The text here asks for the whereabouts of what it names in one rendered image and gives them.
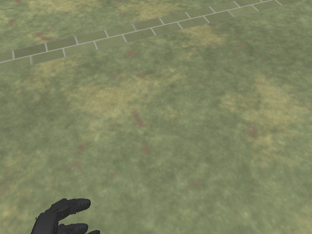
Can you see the left robot hand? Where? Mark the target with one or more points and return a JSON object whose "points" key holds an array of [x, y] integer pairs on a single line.
{"points": [[48, 222]]}

